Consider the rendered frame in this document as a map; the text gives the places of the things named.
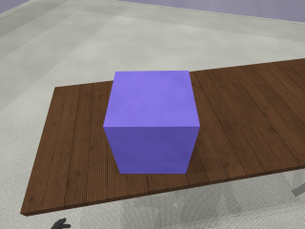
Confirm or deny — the table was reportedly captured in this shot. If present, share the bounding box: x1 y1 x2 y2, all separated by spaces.
20 58 305 217

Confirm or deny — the carton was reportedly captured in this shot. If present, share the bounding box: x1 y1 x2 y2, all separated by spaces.
103 71 200 174

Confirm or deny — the left robot hand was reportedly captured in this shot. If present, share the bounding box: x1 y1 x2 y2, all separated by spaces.
51 218 71 229

